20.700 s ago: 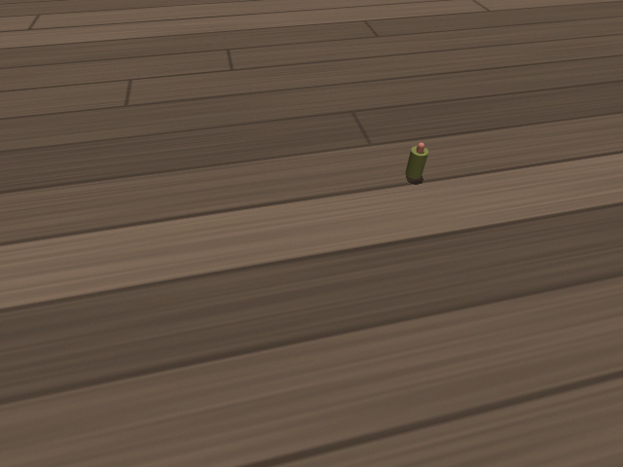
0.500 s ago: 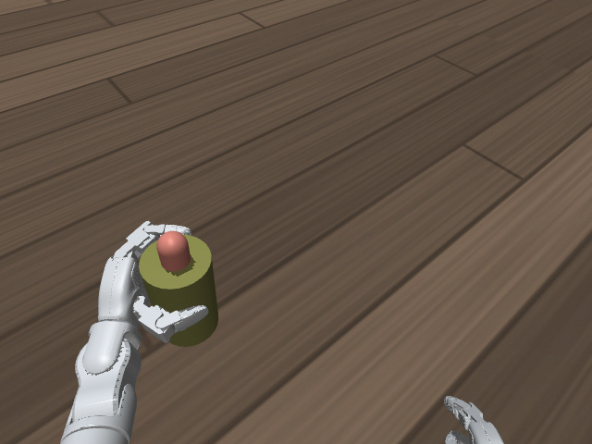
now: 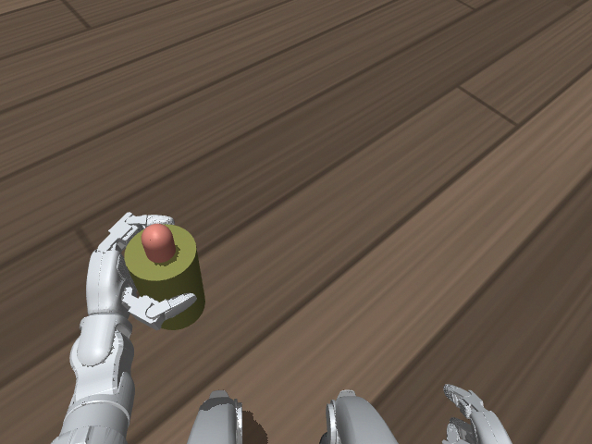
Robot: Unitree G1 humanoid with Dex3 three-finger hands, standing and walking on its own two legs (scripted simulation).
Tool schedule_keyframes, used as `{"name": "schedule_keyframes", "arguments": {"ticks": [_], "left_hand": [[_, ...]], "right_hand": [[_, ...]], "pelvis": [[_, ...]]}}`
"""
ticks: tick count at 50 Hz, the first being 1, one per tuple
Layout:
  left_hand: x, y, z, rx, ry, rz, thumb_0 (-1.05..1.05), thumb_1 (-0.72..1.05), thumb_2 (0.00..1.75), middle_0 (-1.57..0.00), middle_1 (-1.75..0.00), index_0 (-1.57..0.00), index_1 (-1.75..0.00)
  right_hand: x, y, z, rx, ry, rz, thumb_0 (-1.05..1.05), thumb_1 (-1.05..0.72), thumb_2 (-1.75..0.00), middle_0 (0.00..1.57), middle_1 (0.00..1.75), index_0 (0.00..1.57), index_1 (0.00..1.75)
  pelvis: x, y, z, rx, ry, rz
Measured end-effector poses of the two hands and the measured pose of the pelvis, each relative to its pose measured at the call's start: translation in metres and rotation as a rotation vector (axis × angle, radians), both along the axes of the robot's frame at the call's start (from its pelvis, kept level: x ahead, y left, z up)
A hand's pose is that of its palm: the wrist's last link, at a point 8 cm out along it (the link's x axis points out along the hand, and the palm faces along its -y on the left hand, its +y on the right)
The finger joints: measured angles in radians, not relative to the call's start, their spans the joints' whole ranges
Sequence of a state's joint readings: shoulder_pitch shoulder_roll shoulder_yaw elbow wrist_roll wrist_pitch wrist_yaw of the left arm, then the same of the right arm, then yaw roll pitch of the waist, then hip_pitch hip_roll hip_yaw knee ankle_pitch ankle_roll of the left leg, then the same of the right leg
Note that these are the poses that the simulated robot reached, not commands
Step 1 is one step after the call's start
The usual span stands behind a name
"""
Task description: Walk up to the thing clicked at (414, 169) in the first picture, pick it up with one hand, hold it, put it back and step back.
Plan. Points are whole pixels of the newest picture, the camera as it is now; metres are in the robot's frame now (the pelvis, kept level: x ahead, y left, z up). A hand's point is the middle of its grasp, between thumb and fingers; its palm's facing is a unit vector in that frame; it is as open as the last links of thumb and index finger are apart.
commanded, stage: crouch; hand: left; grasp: from the side
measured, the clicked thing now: (167, 272) +0.35 +0.17 +0.00
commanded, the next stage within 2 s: lower in 1.48 s
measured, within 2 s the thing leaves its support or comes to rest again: neither
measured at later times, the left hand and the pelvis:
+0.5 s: hand (187, 312) +0.38 +0.19 -0.25, palm faces +0.05 -1.00 -0.01, open 11.7 cm; pelvis -0.04 +0.00 -0.21, yaw -3 degrees
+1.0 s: hand (198, 320) +0.40 +0.19 -0.39, palm faces +0.05 -1.00 -0.01, open 11.7 cm; pelvis -0.06 +0.00 -0.34, yaw -6 degrees
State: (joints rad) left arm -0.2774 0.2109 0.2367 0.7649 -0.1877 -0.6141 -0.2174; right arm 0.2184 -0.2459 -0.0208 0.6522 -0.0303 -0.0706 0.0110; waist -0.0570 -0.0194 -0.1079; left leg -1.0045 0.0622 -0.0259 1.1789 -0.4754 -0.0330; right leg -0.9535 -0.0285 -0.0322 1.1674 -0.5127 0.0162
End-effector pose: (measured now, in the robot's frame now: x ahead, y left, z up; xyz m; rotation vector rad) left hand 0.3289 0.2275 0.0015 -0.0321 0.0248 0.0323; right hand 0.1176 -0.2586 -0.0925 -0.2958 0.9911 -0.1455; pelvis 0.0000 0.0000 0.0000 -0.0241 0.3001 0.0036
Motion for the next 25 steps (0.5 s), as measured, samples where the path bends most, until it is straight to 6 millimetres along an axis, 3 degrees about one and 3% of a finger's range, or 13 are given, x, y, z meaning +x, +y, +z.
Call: {"name": "schedule_keyframes", "arguments": {"ticks": [7, 16, 25], "left_hand": [[0.013, 0.005, -0.076, 0.02, -0.036, -0.019, 0.03, -0.55, 1.04, -0.68, -0.99, -0.61, -0.95], [0.024, 0.009, -0.165, 0.033, -0.03, -0.004, 0.03, -0.55, 1.04, -0.67, -1.0, -0.61, -0.95], [0.024, 0.014, -0.249, 0.038, -0.014, 0.015, 0.03, -0.55, 1.04, -0.67, -1.0, -0.61, -0.96]], "right_hand": [[-0.011, -0.006, -0.07, -0.027, 0.066, 0.015, 0.01, -0.9, -0.91, 0.2, 0.3, 0.2, 0.3], [-0.018, 0.004, -0.163, 0.008, 0.135, 0.049, 0.01, -0.91, -0.91, 0.2, 0.3, 0.2, 0.3], [-0.034, 0.007, -0.239, 0.02, 0.189, 0.093, 0.01, -0.91, -0.91, 0.2, 0.3, 0.2, 0.3]], "pelvis": [[-0.009, 0.001, -0.067, -0.012, 0.136, -0.006], [-0.025, 0.002, -0.145, -0.019, 0.242, -0.02], [-0.043, 0.0, -0.215, -0.021, 0.273, -0.034]]}}
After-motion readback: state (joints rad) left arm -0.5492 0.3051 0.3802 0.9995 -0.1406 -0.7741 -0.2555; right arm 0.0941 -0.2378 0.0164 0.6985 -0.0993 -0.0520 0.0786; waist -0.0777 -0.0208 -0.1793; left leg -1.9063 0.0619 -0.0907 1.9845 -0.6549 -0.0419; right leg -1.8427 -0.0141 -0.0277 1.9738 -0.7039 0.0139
